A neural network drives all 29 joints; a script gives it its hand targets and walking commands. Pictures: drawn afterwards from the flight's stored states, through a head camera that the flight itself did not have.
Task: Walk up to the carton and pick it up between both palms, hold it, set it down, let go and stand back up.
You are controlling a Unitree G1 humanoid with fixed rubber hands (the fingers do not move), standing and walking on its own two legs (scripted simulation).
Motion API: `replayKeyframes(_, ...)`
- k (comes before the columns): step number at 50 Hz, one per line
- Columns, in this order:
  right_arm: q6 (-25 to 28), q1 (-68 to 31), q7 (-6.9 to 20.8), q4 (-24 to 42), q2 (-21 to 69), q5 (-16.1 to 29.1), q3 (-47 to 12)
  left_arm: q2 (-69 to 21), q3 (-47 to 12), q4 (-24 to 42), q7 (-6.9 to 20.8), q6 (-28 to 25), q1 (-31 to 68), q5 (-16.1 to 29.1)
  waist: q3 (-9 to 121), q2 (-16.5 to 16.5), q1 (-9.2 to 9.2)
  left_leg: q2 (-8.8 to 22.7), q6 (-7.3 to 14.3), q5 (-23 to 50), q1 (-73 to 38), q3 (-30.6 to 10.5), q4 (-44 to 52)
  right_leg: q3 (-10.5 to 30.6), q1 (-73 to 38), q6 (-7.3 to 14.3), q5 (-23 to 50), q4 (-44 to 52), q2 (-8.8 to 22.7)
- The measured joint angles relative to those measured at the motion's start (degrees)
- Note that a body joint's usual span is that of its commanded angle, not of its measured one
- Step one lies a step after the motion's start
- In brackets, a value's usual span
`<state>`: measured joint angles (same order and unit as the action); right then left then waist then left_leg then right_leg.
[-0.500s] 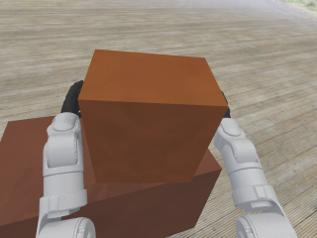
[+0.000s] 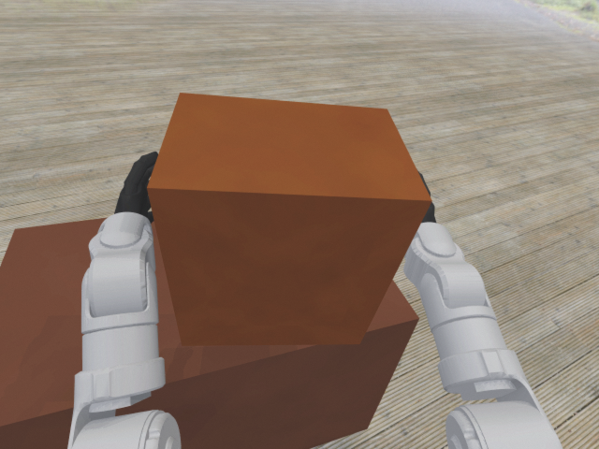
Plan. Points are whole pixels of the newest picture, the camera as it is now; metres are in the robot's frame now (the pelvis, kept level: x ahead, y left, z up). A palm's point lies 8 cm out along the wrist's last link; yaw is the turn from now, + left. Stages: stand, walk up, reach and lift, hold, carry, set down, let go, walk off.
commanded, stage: hold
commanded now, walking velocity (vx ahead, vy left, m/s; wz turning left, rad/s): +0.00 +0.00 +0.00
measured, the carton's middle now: (280, 232) +0.37 +0.01 +0.15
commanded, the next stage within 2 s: set down in 0.70 s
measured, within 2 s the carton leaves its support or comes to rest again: neither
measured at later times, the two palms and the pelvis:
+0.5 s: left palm (134, 216) +0.35 +0.18 +0.19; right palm (416, 223) +0.35 -0.17 +0.19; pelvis +0.00 +0.00 +0.00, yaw +0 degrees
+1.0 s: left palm (127, 203) +0.35 +0.19 +0.21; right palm (412, 211) +0.36 -0.16 +0.20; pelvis +0.00 +0.00 +0.00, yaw +0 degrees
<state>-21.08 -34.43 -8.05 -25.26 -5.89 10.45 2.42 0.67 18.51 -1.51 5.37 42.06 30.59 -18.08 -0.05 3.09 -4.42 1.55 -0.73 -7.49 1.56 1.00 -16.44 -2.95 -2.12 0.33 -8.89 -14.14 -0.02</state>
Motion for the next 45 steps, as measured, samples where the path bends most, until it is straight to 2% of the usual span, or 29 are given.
replayKeyframes(38, 0.1, 0.0, 0.0, 0.0, 0.0, 0.0, 0.1, 0.0, 0.0, 0.0, 0.0, 0.0, 0.0, 0.0, 0.0, 0.0, 0.03, 0.0, 0.0, 0.0, 0.0, 0.0, 0.0, 0.0, 0.0, 0.0, 0.0, 0.0, 0.0)
replayKeyframes(45, 2.9, 0.1, 0.2, 0.3, 0.7, -1.5, 1.1, 0.1, 0.2, -1.1, 0.1, -3.5, 0.7, 0.2, 0.1, -0.2, 0.60, -0.1, 0.0, -0.3, -0.4, 0.1, -0.3, 0.0, -0.2, 0.0, -0.4, -0.5, 0.1)
